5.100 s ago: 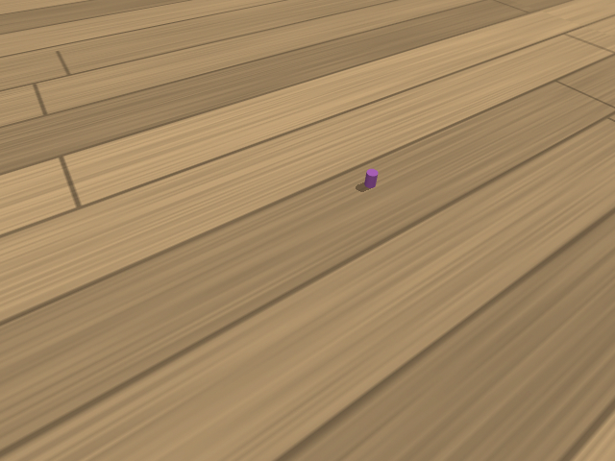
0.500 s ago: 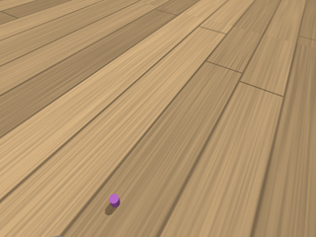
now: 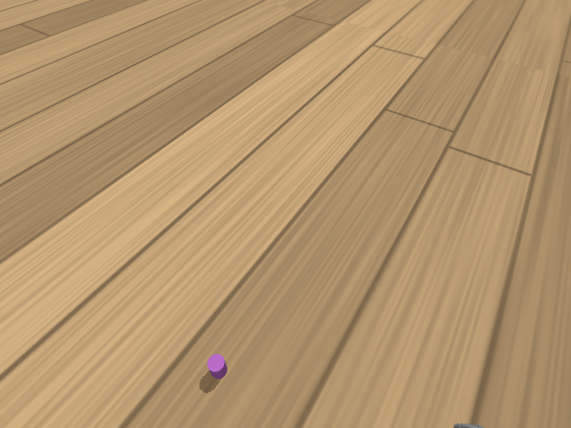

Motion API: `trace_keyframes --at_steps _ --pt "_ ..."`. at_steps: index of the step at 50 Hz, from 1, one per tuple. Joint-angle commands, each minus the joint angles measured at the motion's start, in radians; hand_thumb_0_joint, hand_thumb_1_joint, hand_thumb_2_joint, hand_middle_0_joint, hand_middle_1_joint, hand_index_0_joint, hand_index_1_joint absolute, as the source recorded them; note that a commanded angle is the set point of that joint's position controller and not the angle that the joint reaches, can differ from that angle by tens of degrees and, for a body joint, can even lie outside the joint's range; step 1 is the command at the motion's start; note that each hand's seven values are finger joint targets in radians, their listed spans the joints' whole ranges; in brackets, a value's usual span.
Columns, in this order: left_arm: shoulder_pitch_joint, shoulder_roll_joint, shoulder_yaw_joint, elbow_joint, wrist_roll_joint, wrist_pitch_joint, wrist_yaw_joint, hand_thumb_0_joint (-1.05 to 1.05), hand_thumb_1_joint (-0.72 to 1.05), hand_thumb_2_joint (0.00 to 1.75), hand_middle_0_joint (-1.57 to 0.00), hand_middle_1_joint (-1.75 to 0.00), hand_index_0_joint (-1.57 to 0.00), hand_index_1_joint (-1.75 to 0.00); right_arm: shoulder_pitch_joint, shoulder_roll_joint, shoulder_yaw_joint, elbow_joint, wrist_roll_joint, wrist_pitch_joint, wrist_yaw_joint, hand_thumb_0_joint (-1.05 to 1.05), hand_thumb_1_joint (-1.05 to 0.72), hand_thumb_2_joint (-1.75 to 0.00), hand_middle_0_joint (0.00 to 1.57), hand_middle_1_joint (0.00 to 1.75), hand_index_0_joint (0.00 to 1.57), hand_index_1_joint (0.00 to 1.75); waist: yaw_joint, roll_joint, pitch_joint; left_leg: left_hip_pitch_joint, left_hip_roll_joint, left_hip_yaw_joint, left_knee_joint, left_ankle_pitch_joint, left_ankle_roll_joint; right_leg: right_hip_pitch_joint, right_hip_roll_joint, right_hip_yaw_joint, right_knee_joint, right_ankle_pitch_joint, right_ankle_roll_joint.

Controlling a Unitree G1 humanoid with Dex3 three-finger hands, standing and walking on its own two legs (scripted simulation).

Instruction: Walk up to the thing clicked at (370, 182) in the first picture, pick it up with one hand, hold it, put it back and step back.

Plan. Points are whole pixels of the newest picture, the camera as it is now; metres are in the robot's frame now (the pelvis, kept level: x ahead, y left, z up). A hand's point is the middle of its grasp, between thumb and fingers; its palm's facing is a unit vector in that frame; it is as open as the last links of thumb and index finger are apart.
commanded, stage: walk up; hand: left
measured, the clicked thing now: (217, 366) +0.42 +0.22 -0.74
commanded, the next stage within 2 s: stand in 0.04 s
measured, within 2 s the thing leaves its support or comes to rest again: neither
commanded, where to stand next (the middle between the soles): +0.04 -0.02 m, yaw +0 degrees
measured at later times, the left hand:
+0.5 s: hand out of the picture +0.09 +0.25 -0.15, palm faces -0.01 -0.94 -0.34, open 7.4 cm
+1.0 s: hand out of the picture +0.07 +0.25 -0.16, palm faces +0.00 -0.94 -0.34, open 7.4 cm
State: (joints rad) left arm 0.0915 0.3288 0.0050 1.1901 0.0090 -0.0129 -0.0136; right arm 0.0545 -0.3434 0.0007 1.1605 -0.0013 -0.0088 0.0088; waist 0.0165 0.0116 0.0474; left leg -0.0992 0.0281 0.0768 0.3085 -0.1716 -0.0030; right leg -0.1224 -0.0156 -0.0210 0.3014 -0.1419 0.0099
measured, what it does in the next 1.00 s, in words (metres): stands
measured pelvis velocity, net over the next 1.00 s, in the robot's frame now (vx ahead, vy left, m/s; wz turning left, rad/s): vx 0.01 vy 0.00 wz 0.03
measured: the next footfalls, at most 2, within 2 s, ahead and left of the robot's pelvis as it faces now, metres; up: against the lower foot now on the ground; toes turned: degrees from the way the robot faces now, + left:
none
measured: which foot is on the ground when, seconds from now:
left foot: down 0.00-1.00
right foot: down 0.00-1.00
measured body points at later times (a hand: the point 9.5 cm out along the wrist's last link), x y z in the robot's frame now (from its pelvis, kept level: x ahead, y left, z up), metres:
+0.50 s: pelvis +0.01 +0.00 +0.00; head +0.01 +0.00 +0.45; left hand +0.09 +0.30 -0.13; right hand +0.09 -0.30 -0.13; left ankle +0.00 +0.12 -0.75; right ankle +0.02 -0.12 -0.75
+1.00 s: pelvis +0.01 +0.00 +0.00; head +0.01 -0.01 +0.45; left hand +0.07 +0.30 -0.13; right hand +0.10 -0.30 -0.13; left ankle +0.00 +0.12 -0.75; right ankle +0.02 -0.12 -0.75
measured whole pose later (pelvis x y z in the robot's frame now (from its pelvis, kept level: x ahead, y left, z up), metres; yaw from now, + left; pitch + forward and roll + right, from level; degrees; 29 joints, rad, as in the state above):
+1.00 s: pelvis +0.01 +0.00 +0.00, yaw +1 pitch -2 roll +0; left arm 0.11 0.34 0.00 1.15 0.02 -0.02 -0.01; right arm 0.09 -0.35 0.01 1.15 -0.01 0.00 0.00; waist 0.00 0.01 0.04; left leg -0.08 0.03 0.05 0.30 -0.18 -0.01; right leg -0.10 -0.02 -0.05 0.29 -0.16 0.01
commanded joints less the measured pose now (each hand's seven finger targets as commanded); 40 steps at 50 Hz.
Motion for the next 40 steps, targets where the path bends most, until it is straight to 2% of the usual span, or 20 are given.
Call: trace_keyframes --at_steps 1,3,5,7,11,14,18,20,23,29,33,40 --pt "-0.055 0.213 0.037 -0.067 -0.005 -0.019 0.020 0.00 0.90 0.90 -0.20 -0.30 -0.20 -0.30 -0.045 -0.208 -0.046 -0.053 -0.003 -0.025 -0.012 0.00 -0.90 -0.90 0.20 0.30 0.20 0.30 -0.017 -0.022 -0.090 0.029 0.123 -0.111 -0.054 0.118 0.019 0.004 -0.124 0.099 -0.047 0.145 -0.016" --pt "-0.060 0.225 0.034 -0.073 0.004 -0.024 0.025 0.00 0.90 0.90 -0.20 -0.30 -0.20 -0.30 -0.048 -0.200 -0.041 -0.057 -0.010 -0.024 -0.013 0.00 -0.90 -0.90 0.20 0.30 0.20 0.30 -0.020 -0.015 -0.085 0.001 0.126 -0.122 -0.062 0.111 0.016 0.021 -0.126 0.091 -0.041 0.113 -0.011" --pt "-0.050 0.222 0.034 -0.075 0.004 -0.024 0.024 0.00 0.90 0.90 -0.20 -0.30 -0.20 -0.30 -0.045 -0.206 -0.042 -0.058 -0.011 -0.025 -0.013 0.00 -0.90 -0.90 0.20 0.30 0.20 0.30 -0.019 -0.008 -0.102 0.025 0.130 -0.120 -0.057 0.147 0.014 0.020 -0.130 0.093 -0.036 0.142 -0.015" --pt "-0.056 0.219 0.032 -0.079 0.002 -0.025 0.025 0.00 0.90 0.90 -0.20 -0.30 -0.20 -0.30 -0.045 -0.208 -0.042 -0.055 -0.009 -0.025 -0.013 0.00 -0.90 -0.90 0.20 0.30 0.20 0.30 -0.019 -0.008 -0.088 0.005 0.127 -0.124 -0.059 0.122 0.014 0.026 -0.131 0.093 -0.046 0.116 -0.014" --pt "-0.050 0.217 0.032 -0.084 0.001 -0.024 0.024 0.00 0.90 0.90 -0.20 -0.30 -0.20 -0.30 -0.047 -0.210 -0.042 -0.057 -0.009 -0.027 -0.013 0.00 -0.90 -0.90 0.20 0.30 0.20 0.30 -0.014 -0.006 -0.092 0.008 0.127 -0.127 -0.062 0.135 0.013 0.034 -0.132 0.089 -0.044 0.125 -0.016" --pt "-0.061 0.221 0.033 -0.092 0.002 -0.025 0.025 0.00 0.90 0.90 -0.20 -0.30 -0.20 -0.30 -0.037 -0.210 -0.042 -0.059 -0.010 -0.028 -0.014 0.00 -0.90 -0.90 0.20 0.30 0.20 0.30 -0.021 -0.012 -0.104 0.017 0.130 -0.124 -0.054 0.176 0.014 0.048 -0.135 0.086 -0.039 0.164 -0.019" --pt "-0.056 0.225 0.033 -0.094 0.000 -0.025 0.025 0.00 0.90 0.90 -0.20 -0.30 -0.20 -0.30 -0.030 -0.210 -0.042 -0.058 -0.008 -0.026 -0.014 0.00 -0.90 -0.90 0.20 0.30 0.20 0.30 -0.020 -0.011 -0.096 0.020 0.129 -0.126 -0.060 0.168 0.014 0.046 -0.134 0.083 -0.041 0.152 -0.019" --pt "-0.067 0.227 0.036 -0.095 -0.001 -0.022 0.024 0.00 0.90 0.90 -0.20 -0.30 -0.20 -0.30 -0.024 -0.209 -0.040 -0.059 -0.011 -0.026 -0.015 0.00 -0.90 -0.90 0.20 0.30 0.20 0.30 -0.021 -0.015 -0.078 -0.001 0.125 -0.127 -0.067 0.132 0.012 0.047 -0.135 0.086 -0.047 0.122 -0.019" --pt "-0.057 0.223 0.033 -0.095 0.001 -0.023 0.024 0.00 0.90 0.90 -0.20 -0.30 -0.20 -0.30 -0.028 -0.213 -0.041 -0.060 -0.008 -0.027 -0.014 0.00 -0.90 -0.90 0.20 0.30 0.20 0.30 -0.018 -0.013 -0.087 0.013 0.128 -0.132 -0.064 0.149 0.014 0.048 -0.133 0.084 -0.048 0.132 -0.020" --pt "-0.059 0.226 0.033 -0.096 -0.001 -0.020 0.023 0.00 0.90 0.90 -0.20 -0.30 -0.20 -0.30 -0.024 -0.215 -0.040 -0.063 -0.009 -0.024 -0.014 0.00 -0.90 -0.90 0.20 0.30 0.20 0.30 -0.019 -0.014 -0.067 0.008 0.122 -0.132 -0.071 0.101 0.013 0.020 -0.130 0.084 -0.057 0.072 -0.021" --pt "-0.050 0.229 0.034 -0.099 0.000 -0.021 0.022 0.00 0.90 0.90 -0.20 -0.30 -0.20 -0.30 -0.014 -0.215 -0.039 -0.064 -0.008 -0.026 -0.014 0.00 -0.90 -0.90 0.20 0.30 0.20 0.30 -0.019 -0.006 -0.088 0.016 0.126 -0.133 -0.061 0.146 0.016 0.048 -0.135 0.086 -0.052 0.130 -0.024" --pt "-0.041 0.231 0.032 -0.101 0.000 -0.022 0.025 0.00 0.90 0.90 -0.20 -0.30 -0.20 -0.30 -0.012 -0.216 -0.039 -0.065 -0.008 -0.024 -0.015 0.00 -0.90 -0.90 0.20 0.30 0.20 0.30 -0.020 -0.014 -0.088 0.032 0.127 -0.134 -0.056 0.153 0.016 0.035 -0.133 0.080 -0.049 0.123 -0.022"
